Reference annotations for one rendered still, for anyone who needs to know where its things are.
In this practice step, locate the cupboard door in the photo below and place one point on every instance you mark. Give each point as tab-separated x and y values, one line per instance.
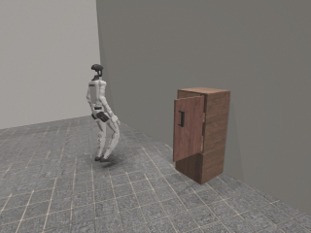
187	140

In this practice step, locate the left robot forearm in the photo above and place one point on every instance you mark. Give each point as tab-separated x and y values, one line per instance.
91	104

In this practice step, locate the right robot upper arm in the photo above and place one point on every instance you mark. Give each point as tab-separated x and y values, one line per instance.
101	92

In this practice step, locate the robot right foot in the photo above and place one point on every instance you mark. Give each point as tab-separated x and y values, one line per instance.
104	159

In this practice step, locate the handle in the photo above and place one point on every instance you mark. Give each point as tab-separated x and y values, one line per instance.
182	118

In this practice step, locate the robot right hand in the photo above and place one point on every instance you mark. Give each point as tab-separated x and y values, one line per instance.
114	119

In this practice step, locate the robot right shin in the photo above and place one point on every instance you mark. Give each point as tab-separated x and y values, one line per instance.
112	144

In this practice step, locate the left robot upper arm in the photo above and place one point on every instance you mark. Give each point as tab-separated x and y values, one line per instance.
88	92

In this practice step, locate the right robot forearm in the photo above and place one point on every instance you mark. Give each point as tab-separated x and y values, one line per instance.
106	106

